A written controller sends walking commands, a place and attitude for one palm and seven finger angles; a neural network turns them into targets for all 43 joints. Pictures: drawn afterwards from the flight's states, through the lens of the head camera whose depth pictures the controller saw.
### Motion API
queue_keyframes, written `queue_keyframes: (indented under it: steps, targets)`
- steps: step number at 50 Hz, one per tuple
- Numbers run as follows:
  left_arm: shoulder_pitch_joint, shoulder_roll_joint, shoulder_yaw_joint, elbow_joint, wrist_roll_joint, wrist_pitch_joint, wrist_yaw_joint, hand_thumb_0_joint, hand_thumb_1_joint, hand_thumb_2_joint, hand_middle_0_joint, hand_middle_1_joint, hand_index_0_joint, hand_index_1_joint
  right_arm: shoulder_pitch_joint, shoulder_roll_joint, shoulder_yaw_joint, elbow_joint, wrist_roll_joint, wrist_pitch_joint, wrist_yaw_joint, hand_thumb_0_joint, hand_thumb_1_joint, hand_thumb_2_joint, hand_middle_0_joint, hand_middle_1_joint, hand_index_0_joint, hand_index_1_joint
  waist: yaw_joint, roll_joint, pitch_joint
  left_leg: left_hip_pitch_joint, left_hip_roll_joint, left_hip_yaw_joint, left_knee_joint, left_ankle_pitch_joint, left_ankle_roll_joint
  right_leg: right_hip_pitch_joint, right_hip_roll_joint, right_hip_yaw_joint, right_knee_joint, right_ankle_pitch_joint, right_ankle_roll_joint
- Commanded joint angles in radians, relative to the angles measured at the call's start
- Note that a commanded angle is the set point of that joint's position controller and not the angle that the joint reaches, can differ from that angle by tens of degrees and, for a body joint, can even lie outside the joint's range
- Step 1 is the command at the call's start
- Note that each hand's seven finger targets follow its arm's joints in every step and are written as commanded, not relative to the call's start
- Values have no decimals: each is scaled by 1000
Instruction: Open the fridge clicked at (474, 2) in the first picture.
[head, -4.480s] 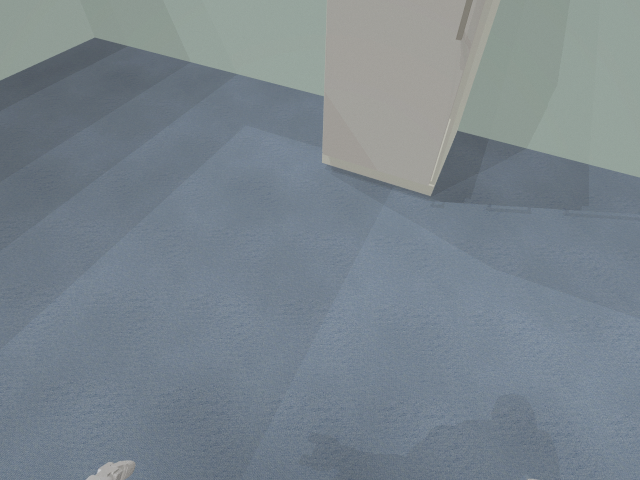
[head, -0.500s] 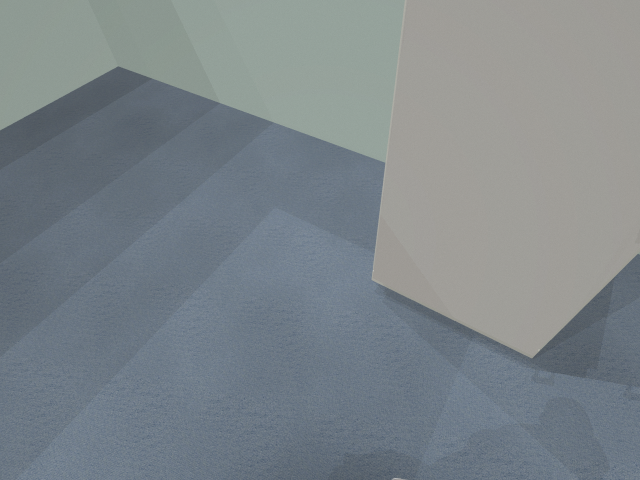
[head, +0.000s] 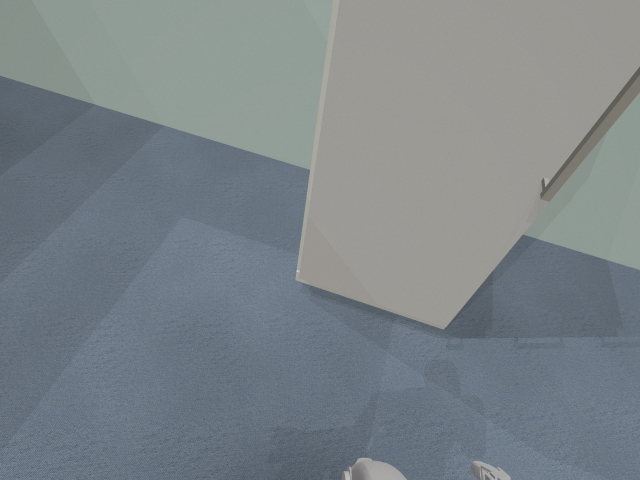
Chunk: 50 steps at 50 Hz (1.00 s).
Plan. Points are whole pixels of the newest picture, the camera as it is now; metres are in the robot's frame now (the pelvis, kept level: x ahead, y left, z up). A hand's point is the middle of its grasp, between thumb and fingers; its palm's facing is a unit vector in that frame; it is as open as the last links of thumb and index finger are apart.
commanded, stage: turn to face it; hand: right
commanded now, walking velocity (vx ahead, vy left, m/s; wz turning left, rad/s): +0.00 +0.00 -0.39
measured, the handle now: (614, 102) +0.69 -0.42 +0.18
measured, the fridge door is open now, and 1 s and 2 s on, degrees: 0 0 0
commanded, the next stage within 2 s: take the last steps up to it in 0.24 s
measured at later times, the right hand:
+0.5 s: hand out of the picture -0.08 -0.23 -0.18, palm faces +0.26 +0.94 -0.24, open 7.4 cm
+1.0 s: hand out of the picture +0.01 -0.20 -0.15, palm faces +0.30 +0.93 -0.22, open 7.3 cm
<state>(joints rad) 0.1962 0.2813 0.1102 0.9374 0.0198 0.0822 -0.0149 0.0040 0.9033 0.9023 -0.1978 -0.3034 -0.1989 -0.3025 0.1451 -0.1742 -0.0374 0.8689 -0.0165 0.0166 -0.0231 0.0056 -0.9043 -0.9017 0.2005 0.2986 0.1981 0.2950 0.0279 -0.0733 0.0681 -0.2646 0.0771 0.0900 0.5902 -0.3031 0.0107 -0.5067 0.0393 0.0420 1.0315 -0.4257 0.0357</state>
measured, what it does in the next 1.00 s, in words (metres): steps on the spot: right foot, then left foot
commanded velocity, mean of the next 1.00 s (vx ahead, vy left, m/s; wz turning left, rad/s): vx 0.20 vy -0.04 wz -0.15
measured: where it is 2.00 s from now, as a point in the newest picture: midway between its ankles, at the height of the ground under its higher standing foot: (352, 470)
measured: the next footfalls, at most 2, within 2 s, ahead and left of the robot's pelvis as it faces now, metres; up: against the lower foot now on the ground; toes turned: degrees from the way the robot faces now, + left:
right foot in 0.38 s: -0.04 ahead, -0.13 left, +0.00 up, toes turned -15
left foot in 0.78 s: +0.11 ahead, +0.07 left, +0.00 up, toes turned -6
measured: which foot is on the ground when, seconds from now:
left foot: down 0.00-0.38, up 0.40-0.76, down 0.78-1.00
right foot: up 0.00-0.36, down 0.38-0.78, up 0.80-1.00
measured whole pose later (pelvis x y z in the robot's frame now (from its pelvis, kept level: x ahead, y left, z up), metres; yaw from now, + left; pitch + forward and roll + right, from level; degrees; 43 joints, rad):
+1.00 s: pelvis +0.06 -0.03 +0.01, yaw -14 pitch -1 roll -1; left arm 0.31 0.20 0.07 1.08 0.02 0.02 -0.02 0.01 0.91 0.90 -0.20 -0.30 -0.20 -0.30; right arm 0.34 -0.14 -0.04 1.07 -0.02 -0.05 -0.01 0.00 -0.93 -0.90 0.20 0.30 0.20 0.30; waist 0.00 -0.03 0.02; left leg -0.12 0.06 0.13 0.40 -0.25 0.01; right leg -0.48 -0.09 -0.06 1.00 -0.25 0.01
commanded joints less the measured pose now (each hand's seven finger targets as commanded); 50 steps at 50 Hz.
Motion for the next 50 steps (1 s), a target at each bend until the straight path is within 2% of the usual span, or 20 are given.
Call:
queue_keyframes:
  steps: [1, 6, 11, 14, 16, 17, 19, 20, 25, 31, 34, 36, 37, 38, 39, 40, 42, 45, 47, 50]
  targets:
    - [14, 42, 4, -70, 5, -24, -14, 0, 900, 900, -200, -300, -200, -300, -21, -185, -42, -78, -5, -25, -13, 0, -900, -900, 200, 300, 200, 300, 8, 264, -19, 36, 222, -118, -279, 244, 68, -74, -61, -18, 200, 66, 28]
    - [-70, 35, -11, -77, 0, -20, -10, 0, 900, 900, -200, -300, -200, -300, 121, -210, -45, -27, -9, -26, -11, 0, -900, -900, 200, 300, 200, 300, -58, 267, -51, 159, 245, -88, -258, 360, 95, -34, -67, -60, 30, 24, 46]
    - [-116, 22, -30, -80, -9, -28, -5, 0, 900, 900, -200, -300, -200, -300, 163, -242, -54, 7, -18, -22, -10, 0, -900, -900, 200, 300, 200, 300, -82, 282, -80, 178, 282, -93, -235, 423, 127, 67, -69, -98, -169, -47, 33]
    - [-88, 13, -41, -70, -15, -41, 2, 0, 900, 900, -200, -300, -200, -300, 162, -255, -61, 29, -19, -18, -8, 0, -900, -900, 200, 300, 200, 300, -75, 291, -114, 175, 290, -89, -192, 482, 125, 164, -55, -124, -322, -39, 14]
    - [-25, 18, -42, -45, -16, -51, 6, 0, 900, 900, -200, -300, -200, -300, 135, -244, -60, 41, -11, -13, -7, 0, -900, -900, 200, 300, 200, 300, -38, 290, -139, 129, 256, -45, -121, 450, 70, 298, -51, -134, -523, 107, 3]
    - [24, 45, -39, -26, -13, -62, 8, 0, 900, 900, -200, -300, -200, -300, 125, -223, -56, 44, 0, -8, -6, 0, -900, -900, 200, 300, 200, 300, -8, 213, -159, 56, 220, -1, -46, 367, 24, 418, -81, -108, -653, 234, -10]
    - [63, 202, -12, -24, 2, -67, 18, 0, 900, 900, -200, -300, -200, -300, 99, -114, -26, 0, 6, 5, 2, 0, -900, -900, 200, 300, 200, 300, 20, -230, -139, -282, 42, 50, 265, -299, -82, 527, -430, 299, -758, 510, -177]
    - [63, 191, -18, -13, 9, -59, 19, 0, 900, 900, -200, -300, -200, -300, 55, -142, -30, -2, -4, 11, 3, 0, -900, -900, 200, 300, 200, 300, 30, -142, -102, -281, 49, -5, 374, -297, -64, 452, -451, 264, -770, 359, -236]
    - [25, 79, -51, 1, 0, -95, 38, 0, 900, 900, -200, -300, -200, -300, 83, -132, -30, 72, -10, -3, 35, 0, -900, -900, 200, 300, 200, 300, -16, -102, -1, -338, 36, -36, 486, -73, -63, 421, -275, 133, -808, 228, -200]
    - [132, 63, -42, 51, 3, -113, 38, 0, 900, 900, -200, -300, -200, -300, 21, -101, -16, 60, -9, -18, 39, 0, -900, -900, 200, 300, 200, 300, 10, -49, 24, -262, 29, -13, 234, -85, -66, 429, -279, 143, -827, 193, -231]
    - [124, 66, -41, 64, 7, -112, 35, 0, 900, 900, -200, -300, -200, -300, 40, -77, -14, 64, -7, -28, 40, 0, -900, -900, 200, 300, 200, 300, -8, -68, 29, -135, 1, 11, 95, -78, -58, 359, -274, 139, -803, 149, -223]
    - [106, 55, -45, 72, 3, -110, 33, 0, 900, 900, -200, -300, -200, -300, 127, -85, -21, 95, -8, -37, 39, 0, -900, -900, 200, 300, 200, 300, -55, -14, 9, 52, -25, 20, -31, 0, -52, 259, -247, 115, -722, 92, -193]
    - [95, 41, -48, 74, 0, -112, 33, 0, 900, 900, -200, -300, -200, -300, 208, -94, -27, 126, -12, -45, 36, 0, -900, -900, 200, 300, 200, 300, -94, 35, -11, 186, -17, 4, -113, 41, -46, 179, -197, 74, -623, 28, -158]
    - [103, -7, -54, 70, -9, -117, 29, 0, 900, 900, -200, -300, -200, -300, 299, -153, -40, 156, -20, -59, 28, 0, -900, -900, 200, 300, 200, 300, -129, 184, -43, 342, 104, -148, -207, -87, -12, 44, -109, -16, -416, -33, -110]
    - [87, -53, -62, 32, -11, -122, 21, 0, 900, 900, -200, -300, -200, -300, 384, -246, -61, 174, -21, -64, 19, 0, -900, -900, 200, 300, 200, 300, -160, 434, -47, 408, 347, -503, -376, -217, 86, -131, -15, -112, -148, -156, -71]
    - [34, 8, -50, 9, 2, -115, 16, 0, 900, 900, -200, -300, -200, -300, 402, -246, -58, 172, -6, -59, 11, 0, -900, -900, 200, 300, 200, 300, -165, 320, -17, 314, 405, -600, -464, -341, 147, -164, -59, -35, -3, -161, -72]
    - [28, 0, -39, 37, 6, -107, 4, 0, 900, 900, -200, -300, -200, -300, 272, -184, -49, 149, -4, -65, 4, 0, -900, -900, 200, 300, 200, 300, -107, 276, 76, 133, 351, -510, -492, -425, 133, -151, -120, -18, 99, 0, -70]
    - [105, -50, -43, 78, 10, -90, -7, 0, 900, 900, -200, -300, -200, -300, 198, -107, -26, 135, -6, -79, 2, 0, -900, -900, 200, 300, 200, 300, -36, 193, 65, 18, 250, -238, -466, -165, 88, -43, -148, -49, 53, 143, -40]
    - [125, -74, -44, 88, 7, -84, -11, 0, 900, 900, -200, -300, -200, -300, 205, -105, -26, 145, -8, -87, 3, 0, -900, -900, 200, 300, 200, 300, -20, 203, 57, 21, 212, -134, -464, -55, 77, -22, -147, -85, -5, 196, -23]
    - [70, -74, -47, 65, 4, -89, -17, 0, 900, 900, -200, -300, -200, -300, 247, -115, -26, 171, -8, -92, 7, 0, -900, -900, 200, 300, 200, 300, -40, 225, 61, 77, 206, -101, -461, 18, 92, -40, -151, -116, -134, 223, -8]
